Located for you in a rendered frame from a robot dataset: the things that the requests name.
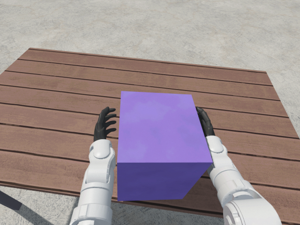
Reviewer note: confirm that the left robot hand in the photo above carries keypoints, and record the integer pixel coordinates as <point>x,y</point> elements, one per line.
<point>100,131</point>

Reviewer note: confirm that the right robot forearm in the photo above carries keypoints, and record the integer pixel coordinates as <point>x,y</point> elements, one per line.
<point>225,177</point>

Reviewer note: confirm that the right robot hand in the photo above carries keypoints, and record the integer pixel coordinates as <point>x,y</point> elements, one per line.
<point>205,122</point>

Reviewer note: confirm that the table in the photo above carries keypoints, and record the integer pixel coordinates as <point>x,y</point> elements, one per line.
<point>50,102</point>

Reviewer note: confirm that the left robot forearm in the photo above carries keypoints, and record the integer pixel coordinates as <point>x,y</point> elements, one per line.
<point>94,206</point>

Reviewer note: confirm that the right robot upper arm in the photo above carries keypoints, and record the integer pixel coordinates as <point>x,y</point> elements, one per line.
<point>249,212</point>

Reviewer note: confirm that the carton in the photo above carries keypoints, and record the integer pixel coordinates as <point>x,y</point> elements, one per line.
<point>162,150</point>

